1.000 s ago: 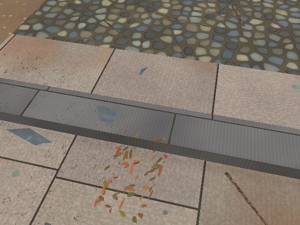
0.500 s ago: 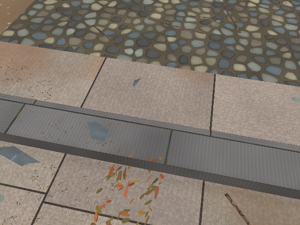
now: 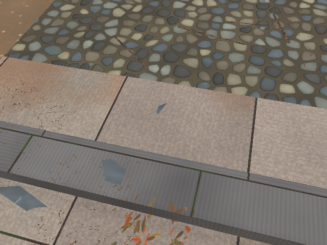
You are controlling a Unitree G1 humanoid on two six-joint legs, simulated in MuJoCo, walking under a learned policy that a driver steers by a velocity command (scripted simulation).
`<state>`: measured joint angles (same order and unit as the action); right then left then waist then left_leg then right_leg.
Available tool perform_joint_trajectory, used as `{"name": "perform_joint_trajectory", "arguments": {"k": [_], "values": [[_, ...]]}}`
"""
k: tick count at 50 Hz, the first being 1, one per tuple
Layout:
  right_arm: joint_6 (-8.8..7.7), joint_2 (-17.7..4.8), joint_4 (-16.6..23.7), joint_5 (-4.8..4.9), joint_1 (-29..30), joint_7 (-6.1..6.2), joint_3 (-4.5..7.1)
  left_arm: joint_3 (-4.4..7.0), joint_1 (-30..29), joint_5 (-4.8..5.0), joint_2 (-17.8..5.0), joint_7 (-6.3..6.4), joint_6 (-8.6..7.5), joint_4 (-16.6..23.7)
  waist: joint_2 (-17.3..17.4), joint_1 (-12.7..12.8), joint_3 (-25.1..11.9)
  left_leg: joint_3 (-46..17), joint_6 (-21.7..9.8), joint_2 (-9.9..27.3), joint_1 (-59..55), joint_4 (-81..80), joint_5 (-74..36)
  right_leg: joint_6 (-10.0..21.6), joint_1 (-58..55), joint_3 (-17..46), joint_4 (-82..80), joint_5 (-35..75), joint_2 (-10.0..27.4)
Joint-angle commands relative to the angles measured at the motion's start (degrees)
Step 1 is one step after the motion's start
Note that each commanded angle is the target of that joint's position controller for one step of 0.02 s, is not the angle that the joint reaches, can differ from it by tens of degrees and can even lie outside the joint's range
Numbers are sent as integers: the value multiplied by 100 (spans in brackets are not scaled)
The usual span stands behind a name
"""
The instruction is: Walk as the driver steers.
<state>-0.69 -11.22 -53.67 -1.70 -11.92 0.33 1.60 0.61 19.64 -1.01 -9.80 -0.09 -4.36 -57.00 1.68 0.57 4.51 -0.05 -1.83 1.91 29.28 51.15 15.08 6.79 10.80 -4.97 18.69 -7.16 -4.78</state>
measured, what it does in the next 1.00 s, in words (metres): walks ahead: left foot, then left foot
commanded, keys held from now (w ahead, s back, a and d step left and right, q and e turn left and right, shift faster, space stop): no key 0.28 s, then w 0.72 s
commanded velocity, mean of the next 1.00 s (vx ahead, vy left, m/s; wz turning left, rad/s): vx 0.27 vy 0.00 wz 0.00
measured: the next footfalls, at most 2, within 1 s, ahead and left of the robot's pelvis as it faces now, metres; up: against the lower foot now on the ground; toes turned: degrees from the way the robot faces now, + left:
left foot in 0.18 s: +0.10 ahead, +0.12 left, +0.00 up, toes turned +0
left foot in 0.98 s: +0.43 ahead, +0.08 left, +0.00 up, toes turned +3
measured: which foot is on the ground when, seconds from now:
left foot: up 0.00-0.16, down 0.18-0.56, up 0.58-0.96, down 0.98-1.00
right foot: down 0.00-0.96, up 0.98-1.00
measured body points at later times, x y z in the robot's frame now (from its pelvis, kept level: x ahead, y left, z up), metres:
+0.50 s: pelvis +0.08 +0.02 -0.01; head +0.08 +0.01 +0.44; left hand +0.07 +0.25 -0.16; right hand +0.05 -0.21 -0.17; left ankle +0.06 +0.12 -0.74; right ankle +0.04 -0.05 -0.74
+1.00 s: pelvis +0.28 +0.02 -0.03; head +0.31 +0.02 +0.42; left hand +0.17 +0.24 -0.17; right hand +0.46 -0.20 -0.15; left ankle +0.39 +0.08 -0.75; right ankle +0.08 -0.06 -0.71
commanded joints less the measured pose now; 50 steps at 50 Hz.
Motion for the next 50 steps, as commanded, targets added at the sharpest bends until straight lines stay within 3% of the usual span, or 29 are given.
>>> {"name": "perform_joint_trajectory", "arguments": {"k": [1, 5, 7, 8, 9, 10, 11, 12, 14, 16, 17, 20, 22, 24, 27, 28, 29, 30, 31, 32, 33, 37, 41, 43, 45, 47, 48, 49, 50], "values": [[112, -204, -81, 21, -535, 41, 9, 76, 129, -17, -647, 51, 2, 146, -666, -154, -514, 124, 33, -19, -1014, -559, -217, 495, 385, 859, -564, 1978, 1532], [102, -186, -171, 54, -256, 120, -31, 37, 287, -51, -601, 117, 110, -7, -591, -2, -233, 137, 8, -81, -1298, -1388, 139, 584, 442, 1223, -454, 599, 1638], [41, -77, -313, 67, -438, 170, -78, -3, 157, -1, -545, 161, 129, -29, -419, -162, -179, 152, -48, -106, -1896, -2502, -257, 430, 537, 1248, -119, 582, 1554], [-16, -166, -386, 56, -563, 203, -79, -21, 256, 1, -498, 174, 114, -65, -261, -173, -230, -130, -63, 121, -2322, -2955, -736, 227, 639, 1265, 9, 593, 1461], [-87, -363, -465, 26, -807, 235, -62, -43, 368, 12, -406, 168, 83, -45, -4, -97, -407, -647, -127, 668, -2762, -3024, -1593, 29, 760, 1135, 239, 410, 1265], [-107, -593, -502, 92, -519, 225, -34, -90, 927, 109, -70, 143, 95, -176, 534, 336, -302, -950, -401, 942, -2527, -2906, -2169, -148, 733, 804, 89, -312, 786], [-115, -247, -548, 146, -467, 170, -93, -83, 788, 76, -162, 170, 148, -322, 378, 148, -257, -830, -404, 835, -2001, -2975, -1723, -224, 167, 741, 2, -449, 706], [-130, -117, -563, 146, -409, 142, -125, -35, 585, 54, -315, 189, 180, -321, 283, 92, -114, -658, -277, 605, -1800, -2984, -1475, -237, -44, 814, -1, -148, 759], [-114, -132, -662, 155, -481, 181, -124, -1, 354, 49, -411, 195, 227, -320, 245, 29, -105, -505, -168, 396, -1794, -3053, -1301, -187, -175, 862, 74, 235, 866], [-98, -243, -775, 139, -666, 186, -58, 5, 432, 32, -345, 171, 236, -389, 105, 29, -206, -420, -302, 208, -1884, -2978, 29, -71, -80, 748, 233, -939, 707], [-80, -334, -765, 111, -692, 160, -10, 37, 437, 17, -385, 154, 246, -399, 14, 21, -40, -512, -419, 194, -1725, -2996, 960, 10, 153, 752, 301, -1814, 634], [-92, -392, -720, 122, -872, 90, 55, 54, 281, -2, -285, 95, 211, -289, 63, -78, 649, -1201, -768, 521, -1392, -3318, 2449, 145, 990, 880, 594, -2882, 587], [-157, -499, -812, 112, -1245, 78, 126, 34, 40, -52, -111, 48, 106, -152, 436, -218, 588, -2022, -1076, 1032, -1843, -3772, 2528, 73, 1373, 520, 1296, -2207, 403], [-205, -670, -873, 90, -1380, 69, 216, 59, -71, -105, -135, 4, -1, -46, 598, -201, 451, -2582, -1365, 1514, -2162, -3991, 2028, 56, 1473, 234, 1607, -1663, 399], [-244, -572, -725, 138, -885, 35, 234, 115, 459, -12, -156, -38, -93, -214, 234, 206, 238, -1869, -1081, 1177, -1414, -3649, 1322, 104, 157, 334, 960, -1514, 427], [-260, -469, -560, 171, -445, 17, 212, 150, 1026, 3, -221, -22, -116, -391, -93, 525, 221, -1295, -819, 779, -574, -3133, 1255, 197, -781, 762, 444, -1680, 606], [-326, -152, -298, 206, 36, -20, 122, 247, 1584, 19, -543, 43, -155, -539, -1005, 787, 291, -272, -459, -16, 583, -1834, 872, 429, -1762, 2139, -466, -2400, 1348], [-388, -174, -86, 92, 216, -50, 123, 400, 2045, 29, -1034, 73, -131, -687, -1806, 880, 395, 577, -288, -422, 1589, -433, 1005, 826, -2450, 3453, -987, -1649, 2404], [-382, -498, -91, -55, 382, -44, 204, 344, 1960, -31, -806, 89, -100, -667, -917, 739, 527, 321, -339, -194, 1955, 354, 1342, 915, -2424, 3332, -768, -416, 2594], [-380, -378, -187, -59, 189, -65, 204, 296, 1721, -69, -660, 89, -90, -591, -450, 503, 366, 140, -349, -48, 1807, 678, 1083, 822, -2293, 2893, -630, 270, 2428], [-382, -255, -262, -16, 47, -106, 185, 264, 1460, -87, -590, 91, -87, -521, -310, 307, 236, 80, -336, 48, 1642, 810, 744, 681, -2157, 2520, -670, 526, 2244], [-271, -146, -163, -20, 316, -218, 186, 142, 1286, 6, -422, 118, -150, -570, -585, 74, 191, 384, -172, -16, 1335, 623, -168, 357, -1715, 1402, -846, 1862, 1630], [-215, -8, 247, 48, 1316, -227, 71, 69, 1269, 4, -451, 136, -189, -619, -688, 143, 458, 732, -109, -182, 726, -743, -778, 255, -1027, 859, -955, 2640, 1375], [-195, -43, 356, 80, 1536, -197, 41, 66, 1294, -4, -540, 148, -211, -654, -814, 159, 444, 864, -204, -320, 119, -1369, -925, 201, -883, 743, -873, 3205, 1393], [-166, -183, 255, 87, 1032, -98, 83, 80, 1256, -16, -649, 169, -235, -686, -935, -81, 121, 916, -434, -506, -640, -1395, -806, 187, -1008, 626, -244, 4718, 1550], [-228, -443, -109, 76, -123, -5, 216, 103, 1032, 7, -758, 184, -232, -651, -806, -614, -426, 831, -682, -695, -1755, -1713, -739, 128, -1048, 559, 1152, 5442, 1523], [-266, -557, -395, 36, -953, 37, 297, 121, 847, 53, -827, 157, -226, -594, -659, -1010, -740, 755, -764, -621, -2797, -2232, -1006, 90, -574, 476, 2265, 4830, 1346], [-298, -1008, -573, -95, -1732, 83, 436, 86, 802, 74, -672, 110, -231, -450, -158, -1226, -1198, -486, -982, 482, -3985, -2482, -229, 23, 556, 335, 3939, 2557, 992], [-289, -1408, -492, -181, -1666, 20, 472, 3, 1405, 98, 48, 80, -192, -355, 840, -581, -1594, -3107, -1650, 2141, -4642, -2846, -884, -104, 1994, 329, 6187, -2391, 155]]}}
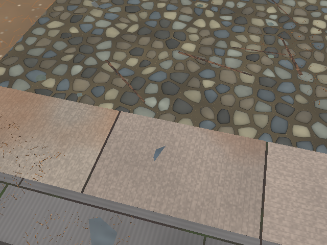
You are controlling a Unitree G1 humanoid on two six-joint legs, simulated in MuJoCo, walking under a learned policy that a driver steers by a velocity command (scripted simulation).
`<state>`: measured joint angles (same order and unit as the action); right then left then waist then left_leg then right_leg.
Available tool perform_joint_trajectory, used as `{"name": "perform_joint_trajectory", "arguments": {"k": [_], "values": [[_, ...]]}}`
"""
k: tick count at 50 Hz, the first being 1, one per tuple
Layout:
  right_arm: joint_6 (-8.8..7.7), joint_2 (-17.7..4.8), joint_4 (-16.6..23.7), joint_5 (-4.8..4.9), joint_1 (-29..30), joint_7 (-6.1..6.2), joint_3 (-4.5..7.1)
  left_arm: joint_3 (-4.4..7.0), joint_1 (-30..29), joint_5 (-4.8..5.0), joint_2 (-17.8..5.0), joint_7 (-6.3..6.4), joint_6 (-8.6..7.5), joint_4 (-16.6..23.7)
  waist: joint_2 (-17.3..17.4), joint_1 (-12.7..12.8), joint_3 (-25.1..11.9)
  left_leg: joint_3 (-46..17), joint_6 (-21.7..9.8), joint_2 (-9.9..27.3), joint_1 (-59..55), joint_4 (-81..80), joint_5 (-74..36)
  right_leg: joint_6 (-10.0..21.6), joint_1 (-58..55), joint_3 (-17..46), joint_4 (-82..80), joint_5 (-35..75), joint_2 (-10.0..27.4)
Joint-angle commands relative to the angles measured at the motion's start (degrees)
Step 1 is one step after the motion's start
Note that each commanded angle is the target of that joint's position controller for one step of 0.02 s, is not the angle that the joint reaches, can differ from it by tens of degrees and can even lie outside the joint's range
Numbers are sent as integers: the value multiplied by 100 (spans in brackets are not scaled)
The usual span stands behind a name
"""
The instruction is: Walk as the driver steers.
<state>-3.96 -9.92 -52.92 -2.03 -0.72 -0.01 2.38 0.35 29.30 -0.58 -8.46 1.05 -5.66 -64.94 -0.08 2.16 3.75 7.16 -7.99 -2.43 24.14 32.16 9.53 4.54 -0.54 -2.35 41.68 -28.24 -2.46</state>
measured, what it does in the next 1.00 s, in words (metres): climbs, turning right: right foot 0.08 m higher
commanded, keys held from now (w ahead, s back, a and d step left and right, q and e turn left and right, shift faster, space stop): w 0.10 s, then w+e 0.52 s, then w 0.38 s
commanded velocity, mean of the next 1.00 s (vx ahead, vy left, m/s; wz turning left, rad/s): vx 0.49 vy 0.00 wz -0.28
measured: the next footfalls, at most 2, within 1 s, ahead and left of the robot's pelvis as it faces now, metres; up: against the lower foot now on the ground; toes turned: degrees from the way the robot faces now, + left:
right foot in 0.52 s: +0.43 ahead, -0.10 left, +0.08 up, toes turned -16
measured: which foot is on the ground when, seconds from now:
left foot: down 0.00-0.54, up 0.56-1.00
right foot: up 0.00-0.50, down 0.52-1.00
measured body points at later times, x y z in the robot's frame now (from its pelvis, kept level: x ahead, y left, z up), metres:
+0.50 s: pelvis +0.27 -0.02 +0.02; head +0.30 -0.02 +0.47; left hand +0.50 +0.12 -0.09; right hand +0.13 -0.22 -0.12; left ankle +0.11 +0.06 -0.71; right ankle +0.39 -0.10 -0.63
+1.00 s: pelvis +0.56 -0.09 +0.10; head +0.59 -0.12 +0.54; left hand +0.61 +0.17 -0.03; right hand +0.68 -0.36 -0.01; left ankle +0.76 -0.05 -0.61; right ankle +0.39 -0.09 -0.64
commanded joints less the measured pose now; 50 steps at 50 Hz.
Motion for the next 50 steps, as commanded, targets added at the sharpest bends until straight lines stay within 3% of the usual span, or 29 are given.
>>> {"name": "perform_joint_trajectory", "arguments": {"k": [1, 2, 3, 5, 7, 8, 11, 15, 18, 20, 22, 23, 24, 25, 26, 27, 28, 29, 30, 31, 32, 33, 35, 37, 39, 42, 45, 48, 50], "values": [[102, -1387, -575, 125, -2416, 3, 402, 153, 208, 16, -533, -57, 13, 442, 536, -785, -1395, -4532, -1335, 2499, -3631, -1838, 1806, 193, 3762, 575, 4419, 245, 39], [109, -932, -458, 177, -1812, -10, 275, 208, -419, -69, -689, -96, 37, 662, 381, -559, -407, -3872, -1154, 2315, -2785, -2144, 2848, 197, 4247, 405, 4489, 704, 336], [69, -571, -427, 158, -1525, -42, 166, 239, -710, -103, -682, -136, 16, 783, 170, -420, -16, -3360, -923, 2053, -2084, -2379, 2511, 204, 4179, 366, 4330, 997, 477], [-35, -279, -564, 100, -1603, 3, 39, 218, -513, -151, -388, -206, 131, 759, 35, -38, 126, -2429, -622, 1632, -1174, -2490, 1409, 93, 3637, 367, 4110, 1230, 697], [-159, -345, -736, 75, -1880, 28, 28, 198, -478, -133, -179, -238, 284, 793, 60, 90, 142, -1795, -513, 1493, -858, -2450, 657, 41, 3705, 319, 4227, 1349, 678], [-196, -419, -844, 48, -2166, 25, 35, 186, -643, -107, -102, -204, 352, 878, 194, 9, 142, -1658, -560, 1537, -906, -2438, 466, 52, 4114, 227, 4820, 1269, 578], [-245, -320, -1060, 21, -2686, -25, -48, 117, -1600, -34, 63, -57, 439, 1377, 332, -118, 362, -1545, -475, 1677, -1194, -2369, 1240, 208, 6128, 462, 6472, 929, 498], [-266, -207, -1213, -37, -2994, 5, -228, -81, -2799, -133, 120, -41, 388, 2191, 23, -124, 489, -835, 32, 1364, -947, -2399, 927, 243, 6796, 262, 5809, 1137, 420], [-262, -447, -1127, 41, -3081, 218, -231, -115, -2946, -163, -45, -149, 439, 2417, 131, -80, 215, -426, -14, 1360, -1339, -2640, -678, 112, 6185, -155, 4341, 1356, 561], [-260, -525, -1040, 135, -3198, 290, -231, -176, -3181, -85, 21, -249, 460, 2464, 103, -217, 133, -125, -83, 1463, -1830, -2813, -2201, 172, 5454, -649, 2990, 1283, 596], [-210, -679, -1013, 185, -3213, 308, -209, -211, -2996, -33, 79, -230, 509, 2448, 381, -86, -157, 344, 21, 1563, -2398, -2252, -5559, 433, 4384, -1193, 2056, 861, 214], [-161, -789, -994, 172, -3333, 333, -173, -168, -2719, -19, -15, -198, 514, 2340, 634, -15, -446, 453, 68, 1659, -2876, -1608, -7205, 543, 4006, -1437, 1840, 541, -107], [-105, -966, -916, 102, -3286, 338, -105, -82, -2167, 7, -166, -174, 471, 2200, 934, 232, -824, 523, 116, 1789, -3297, -611, -8088, 706, 3581, -1401, 1483, 293, -307], [-70, -1112, -793, 87, -3170, 287, -44, 26, -1460, 39, -387, -186, 412, 2005, 1215, 501, -1305, 519, 92, 1873, -3454, 533, -8133, 899, 2818, -1148, 931, 160, -490], [-111, -1206, -567, 140, -2972, 206, 27, 153, -928, 1, -657, -209, 340, 1945, 1198, 861, -1676, 573, 149, 1837, -2518, 1975, -7012, 1175, 1444, -179, 175, 334, -287], [-220, -669, 45, 206, -2815, 39, -58, 445, -662, -76, -1526, -171, 342, 1929, -443, 736, -2125, 564, 525, 843, -49, 4631, -2560, 1988, -132, 3218, -1184, -588, 1289], [-316, -880, 316, 45, -2216, -93, 80, 588, -917, 48, -1769, -162, 421, 1824, -624, 563, -2137, -690, 590, -36, 1270, 6129, 687, 2121, -330, 5797, -2749, 305, 1887], [-351, -750, 594, 53, -2026, -138, 73, 576, -1402, 16, -1699, -139, 409, 1827, -170, 150, -1482, -1208, 484, 365, 1923, 6559, 355, 1994, 55, 4952, -2674, 199, 1949], [-348, -673, 688, 58, -1860, -92, 56, 506, -1373, 5, -1318, -137, 355, 1671, 377, 19, -760, -1031, 463, 516, 2034, 6465, 337, 1711, 875, 4151, -2588, 608, 1811], [-296, -507, 779, 85, -1861, -19, 35, 433, -1520, -54, -1018, -124, 298, 1590, 610, -277, -250, -979, 454, 715, 1981, 6168, 376, 1417, 1604, 3275, -2471, 1397, 1511], [-177, -379, 840, 34, -1953, 31, -26, 354, -1724, -39, -733, -119, 242, 1525, 525, -579, -72, -969, 488, 824, 1824, 5924, 460, 1215, 2096, 2529, -2454, 2104, 1190], [-37, -361, 842, 16, -2100, 41, -39, 308, -1786, -53, -611, -142, 166, 1511, 392, -701, -83, -1014, 483, 900, 1661, 5597, 437, 1065, 2307, 1960, -2453, 2393, 946], [161, -462, 937, -43, -1956, 0, -36, 348, -1623, -27, -828, -152, 56, 1475, 179, -702, -106, -818, 585, 918, 1446, 4547, 476, 990, 2373, 1318, -2635, 2921, 609], [175, -594, 1022, -44, -1655, -59, 6, 351, -1181, 0, -950, -136, -23, 1451, 9, -506, -211, -609, 661, 952, 1543, 3712, -22, 781, 1824, 1100, -2866, 4108, 560], [176, -575, 1181, -43, -1121, -103, -1, 373, -719, 48, -1033, -108, -38, 1385, -202, -220, -277, -434, 738, 917, 1752, 2917, -485, 541, 1130, 973, -2952, 4891, 548], [190, -526, 1384, 10, -467, -136, -37, 378, -332, 82, -1116, -85, -19, 1417, -310, 87, -406, -346, 783, 771, 1905, 1832, -977, 321, 166, 952, -2942, 5284, 625], [202, -538, 1600, 43, 155, -159, -83, 360, -129, 46, -1143, -49, 2, 1434, -398, 284, -262, -251, 741, 639, 1990, 970, -1059, 367, -444, 1065, -3053, 5267, 835], [141, -672, 1722, 60, 403, -186, -80, 341, -45, -46, -1208, -9, 1, 1404, -392, 288, -122, -204, 528, 457, 1737, 318, -913, 417, -904, 1074, -2951, 5712, 1060], [88, -784, 1642, 86, 21, -155, -44, 352, -285, -70, -1340, 23, -32, 1440, -462, -17, -229, -147, 284, 169, 854, -15, -534, 315, -850, 929, -2550, 7060, 1126]]}}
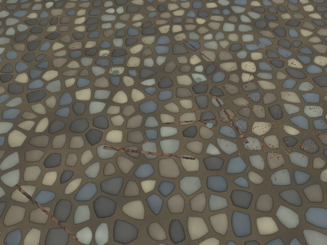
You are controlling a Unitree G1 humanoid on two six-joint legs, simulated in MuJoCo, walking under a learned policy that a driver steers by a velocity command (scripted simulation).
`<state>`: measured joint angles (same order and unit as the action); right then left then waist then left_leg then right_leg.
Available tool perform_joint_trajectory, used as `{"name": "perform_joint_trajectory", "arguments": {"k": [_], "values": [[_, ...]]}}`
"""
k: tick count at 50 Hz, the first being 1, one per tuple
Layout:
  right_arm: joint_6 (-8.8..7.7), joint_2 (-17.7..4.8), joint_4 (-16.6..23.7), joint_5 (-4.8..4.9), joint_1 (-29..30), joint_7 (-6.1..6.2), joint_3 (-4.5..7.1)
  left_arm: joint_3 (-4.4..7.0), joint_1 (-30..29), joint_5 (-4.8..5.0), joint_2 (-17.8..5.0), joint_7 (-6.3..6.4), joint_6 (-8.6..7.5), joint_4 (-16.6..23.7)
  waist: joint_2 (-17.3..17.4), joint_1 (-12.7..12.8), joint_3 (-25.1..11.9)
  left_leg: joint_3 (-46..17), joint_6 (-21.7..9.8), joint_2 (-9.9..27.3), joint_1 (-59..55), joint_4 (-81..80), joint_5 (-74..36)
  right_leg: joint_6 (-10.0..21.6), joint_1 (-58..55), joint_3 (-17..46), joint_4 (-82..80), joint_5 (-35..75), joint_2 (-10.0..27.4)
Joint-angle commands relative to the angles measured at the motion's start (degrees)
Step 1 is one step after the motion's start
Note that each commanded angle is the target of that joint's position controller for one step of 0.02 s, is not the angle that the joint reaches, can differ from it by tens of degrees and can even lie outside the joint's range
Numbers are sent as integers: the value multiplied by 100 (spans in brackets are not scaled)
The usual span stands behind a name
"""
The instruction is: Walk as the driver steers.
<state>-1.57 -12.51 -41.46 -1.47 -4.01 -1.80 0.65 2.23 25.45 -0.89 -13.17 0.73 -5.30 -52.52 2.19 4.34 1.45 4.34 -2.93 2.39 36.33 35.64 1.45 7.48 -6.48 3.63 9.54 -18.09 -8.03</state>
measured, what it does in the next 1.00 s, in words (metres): walks ahead: left foot, then right foot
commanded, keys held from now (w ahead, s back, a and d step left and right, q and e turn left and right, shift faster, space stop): w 0.16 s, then no key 0.84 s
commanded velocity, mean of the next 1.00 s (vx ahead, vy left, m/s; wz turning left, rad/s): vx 0.20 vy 0.00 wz -0.03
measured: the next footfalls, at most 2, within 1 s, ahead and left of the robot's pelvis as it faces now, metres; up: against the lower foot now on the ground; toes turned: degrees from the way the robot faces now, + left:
left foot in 0.06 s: +0.22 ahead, +0.09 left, +0.00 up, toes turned +3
right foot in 0.54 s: +0.38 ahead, -0.08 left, +0.00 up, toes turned +0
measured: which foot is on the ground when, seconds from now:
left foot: up 0.00-0.04, down 0.06-0.56, up 0.58-0.78, down 0.80-1.00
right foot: down 0.00-0.06, up 0.08-0.52, down 0.54-1.00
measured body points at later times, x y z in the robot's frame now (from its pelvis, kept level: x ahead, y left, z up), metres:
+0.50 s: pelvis +0.23 +0.02 +0.01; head +0.26 +0.02 +0.46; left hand +0.37 +0.24 -0.12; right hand +0.24 -0.22 -0.13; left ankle +0.18 +0.08 -0.73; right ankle +0.35 -0.09 -0.71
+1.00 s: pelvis +0.28 +0.02 +0.01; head +0.28 +0.02 +0.46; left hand +0.32 +0.25 -0.14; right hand +0.28 -0.21 -0.15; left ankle +0.25 +0.13 -0.73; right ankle +0.34 -0.07 -0.73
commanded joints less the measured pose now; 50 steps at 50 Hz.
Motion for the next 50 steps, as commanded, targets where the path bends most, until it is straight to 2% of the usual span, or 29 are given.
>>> {"name": "perform_joint_trajectory", "arguments": {"k": [1, 2, 3, 4, 5, 6, 7, 8, 9, 10, 13, 18, 21, 25, 26, 27, 28, 29, 30, 31, 33, 36, 38, 40, 41, 42, 44, 47, 50], "values": [[-165, -616, 355, 28, -58, 69, 167, 178, 71, -65, -936, 78, -74, 179, -750, -410, -153, 167, -324, -489, -852, -423, 547, -38, -288, 329, 1070, 6769, 1720], [-197, -756, 139, 35, -749, 132, 235, 194, 23, -102, -998, 87, -61, 170, -763, -710, -445, 114, -436, -614, -1505, -598, 709, -72, -297, 325, 1823, 7064, 1697], [-258, -835, -135, -3, -1650, 205, 290, 196, -156, -68, -1039, 80, -46, 206, -636, -1181, -846, -57, -596, -434, -2677, -1011, 322, -65, 181, 199, 2879, 6438, 1560], [-282, -1217, -301, -131, -2549, 295, 395, 117, -161, -27, -809, 50, -70, 397, -103, -1451, -1551, -1143, -868, 657, -4152, -880, 666, -30, 1254, 25, 4443, 4362, 1236], [-275, -1630, -320, -231, -2484, 249, 526, 51, 711, 206, -299, -16, -25, 418, 1368, -865, -1976, -4058, -1875, 2218, -5511, -1222, 408, -335, 3458, -306, 6670, -748, 14], [-227, -1162, -228, 21, -2042, 157, 445, 123, 335, -11, -776, -2, -15, 403, 321, -815, -1615, -4426, -1738, 1952, -4945, -1771, 872, -181, 3897, 319, 6993, -807, 283], [-228, -888, -161, 62, -1475, 136, 370, 133, -191, -5, -753, -38, -23, 551, 12, -626, -726, -3440, -1583, 1784, -4087, -1964, 998, -193, 4087, 317, 6786, -273, 543], [-260, -657, -175, 28, -1299, 110, 317, 101, -416, -13, -676, -73, -19, 608, -310, -552, -362, -2862, -1416, 1541, -3525, -2166, 610, -195, 4010, 220, 6522, -34, 724], [-307, -547, -239, 32, -1285, 129, 268, 92, -493, -34, -594, -102, 46, 627, -288, -430, -106, -2352, -1254, 1320, -3130, -2232, -276, -249, 3903, 144, 6312, 19, 839], [-357, -438, -332, 56, -1317, 149, 215, 59, -353, -78, -494, -124, 129, 612, -155, -279, -70, -1894, -1123, 1146, -2842, -2294, -1259, -348, 3644, 55, 6098, 14, 910], [-514, -568, -556, 109, -1611, 117, 199, 31, -172, -120, -328, -149, 257, 548, 66, -148, -230, -1048, -1019, 920, -2751, -2210, -3698, -567, 3447, -185, 5623, 150, 868], [-395, -608, -707, 102, -1700, 140, 149, -76, -971, -77, -146, -140, 327, 690, 405, -285, -187, -268, -667, 422, -2664, -2118, -4136, -693, 3310, -606, 3913, 1026, 899], [-331, -634, -849, 104, -2000, 181, 151, -116, -1354, -40, -127, -83, 336, 715, 379, -507, -286, -337, -616, 559, -3016, -1937, -3932, -666, 3131, -666, 3203, 1406, 866], [-241, -599, -953, 93, -1952, 249, 143, -93, -1335, -52, -213, 29, 270, 624, 306, -496, -166, -668, -702, 834, -3188, -1454, -3361, -472, 2731, -572, 2452, 1086, 815], [-225, -587, -965, 118, -1863, 272, 141, -89, -1129, -62, -197, 55, 230, 528, 205, -377, -148, -712, -629, 798, -3148, -1194, -3091, -391, 2395, -558, 1945, 1269, 787], [-225, -586, -992, 138, -1871, 289, 142, -78, -851, -90, -244, 87, 160, 410, -30, -240, -220, -703, -447, 644, -2996, -829, -2551, -312, 1801, -372, 1280, 2111, 897], [-252, -502, -928, 122, -2043, 309, 111, -8, -465, -136, -592, 126, 85, 303, -451, -260, -628, -593, -251, 392, -2630, -314, -1271, -181, 919, 274, 1489, 4238, 1625], [-199, 1, -1063, 220, -2904, 318, 0, 15, -358, -103, -741, 138, 127, 262, -1272, -600, -1201, -367, -92, -91, -2216, 382, 1640, 661, 226, 1195, 1772, 6128, 2727], [-35, -209, -1238, 206, -2800, 360, 53, -53, -393, 31, -398, 118, 203, 274, -1174, -361, -1300, -369, -56, -386, -2100, 697, 3234, 1157, 578, 1635, 1488, 5459, 2962], [57, -385, -1143, 131, -2336, 365, 110, -91, -575, 24, -322, 106, 231, 293, -1013, -342, -822, -499, -22, -407, -1875, 873, 3557, 1151, 1031, 1683, 1095, 4356, 2826], [188, -305, -1106, 57, -1881, 323, 112, -127, -1002, -44, -281, 155, 292, 298, -827, -481, -391, -589, 68, -293, -1974, 831, 3189, 807, 1753, 1333, 567, 2749, 2482], [280, -36, -1383, 50, -2167, 325, 26, -110, -1375, -20, -300, 175, 355, 231, -811, -741, -349, -424, 193, -290, -2710, 39, 2236, 267, 2329, 645, 377, 1453, 1883], [292, -20, -1546, 46, -2249, 347, 11, -83, -1380, 45, -346, 157, 397, 130, -721, -783, -311, -304, 182, -324, -3075, -730, 1490, 49, 2527, 454, 413, 370, 1680], [261, -182, -1506, -34, -2039, 360, 8, -48, -1230, 81, -352, 127, 450, 18, -618, -646, 23, -675, 108, 8, -3064, -1292, 1296, -309, 2856, 515, 304, -905, 1544], [227, -286, -1485, -22, -1907, 361, 16, -24, -1153, 113, -332, 113, 493, -19, -441, -520, 352, -889, 54, 133, -2508, -1435, 1748, -416, 2802, 418, 283, -898, 1371], [190, -243, -1560, 22, -1886, 356, 7, -13, -1131, 103, -307, 93, 509, -79, -154, -480, 537, -948, 35, 160, -2004, -1572, 1961, -418, 2419, 299, 452, -442, 1289], [98, -170, -1638, 63, -1821, 370, -13, -12, -952, 55, -232, 74, 480, -230, 80, -379, 360, -1021, 38, 226, -1845, -1807, 1825, -364, 1822, 233, 805, 335, 1281], [13, -176, -1682, 76, -1763, 399, -15, -13, -874, 43, -200, 61, 421, -405, -23, -338, 146, -1065, -1, 281, -1997, -1894, 1503, -340, 1528, 170, 971, 907, 1274], [9, -130, -1776, 75, -1837, 406, -23, -35, -859, 53, -138, 71, 422, -557, -93, -358, 207, -1049, -26, 285, -2087, -1911, 1402, -374, 1550, 137, 964, 990, 1266]]}}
